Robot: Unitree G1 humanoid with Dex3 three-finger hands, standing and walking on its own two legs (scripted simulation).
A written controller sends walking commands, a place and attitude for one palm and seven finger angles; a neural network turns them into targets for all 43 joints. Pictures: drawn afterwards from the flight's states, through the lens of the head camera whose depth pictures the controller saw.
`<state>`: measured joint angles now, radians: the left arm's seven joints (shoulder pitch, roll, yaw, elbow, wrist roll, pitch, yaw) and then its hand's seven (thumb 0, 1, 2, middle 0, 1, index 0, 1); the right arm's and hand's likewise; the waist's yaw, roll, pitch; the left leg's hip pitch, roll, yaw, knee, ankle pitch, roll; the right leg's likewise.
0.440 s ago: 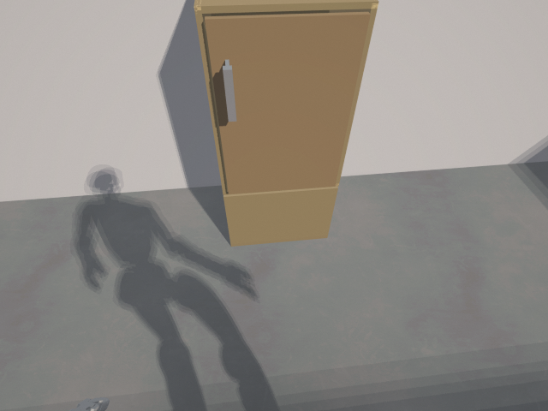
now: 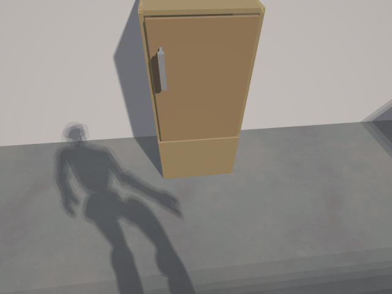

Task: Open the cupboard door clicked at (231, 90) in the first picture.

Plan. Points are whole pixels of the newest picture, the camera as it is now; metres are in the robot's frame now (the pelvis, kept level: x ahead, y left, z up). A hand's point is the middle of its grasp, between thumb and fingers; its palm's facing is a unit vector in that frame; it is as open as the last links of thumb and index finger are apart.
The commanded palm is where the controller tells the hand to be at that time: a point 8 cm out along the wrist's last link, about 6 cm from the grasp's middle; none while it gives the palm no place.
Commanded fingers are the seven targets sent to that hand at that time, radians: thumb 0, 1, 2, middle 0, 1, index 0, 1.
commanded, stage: stand and wait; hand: left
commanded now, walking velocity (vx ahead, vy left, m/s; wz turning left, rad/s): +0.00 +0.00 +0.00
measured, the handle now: (162, 68) +0.87 +0.18 +0.01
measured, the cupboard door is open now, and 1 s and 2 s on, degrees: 0 0 0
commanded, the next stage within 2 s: look at it before walking up in 0.50 s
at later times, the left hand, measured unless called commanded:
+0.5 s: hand out of the picture +0.07 +0.24 -0.15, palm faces -0.03 -0.94 -0.33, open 7.4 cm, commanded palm none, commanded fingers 0.00 0.90 0.90 -0.20 -0.30 -0.20 -0.30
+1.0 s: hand out of the picture +0.06 +0.24 -0.15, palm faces -0.03 -0.94 -0.34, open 7.4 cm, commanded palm none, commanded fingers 0.00 0.90 0.90 -0.20 -0.30 -0.20 -0.30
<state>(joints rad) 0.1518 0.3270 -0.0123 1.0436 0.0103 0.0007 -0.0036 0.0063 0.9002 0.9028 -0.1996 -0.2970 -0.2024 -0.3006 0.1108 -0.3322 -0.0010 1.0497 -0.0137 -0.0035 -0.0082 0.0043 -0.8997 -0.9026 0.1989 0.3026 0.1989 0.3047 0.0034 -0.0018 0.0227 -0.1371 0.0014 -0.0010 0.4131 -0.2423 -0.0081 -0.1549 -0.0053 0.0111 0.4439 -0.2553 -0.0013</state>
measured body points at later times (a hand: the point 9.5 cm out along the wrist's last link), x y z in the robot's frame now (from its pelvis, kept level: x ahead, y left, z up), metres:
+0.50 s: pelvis -0.01 +0.00 +0.00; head -0.01 -0.01 +0.45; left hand +0.07 +0.29 -0.13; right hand +0.05 -0.30 -0.14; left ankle -0.01 +0.13 -0.74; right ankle -0.01 -0.12 -0.74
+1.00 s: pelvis -0.01 +0.00 +0.00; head +0.00 -0.01 +0.45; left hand +0.07 +0.29 -0.13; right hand +0.07 -0.30 -0.13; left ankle -0.01 +0.13 -0.74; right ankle -0.01 -0.12 -0.74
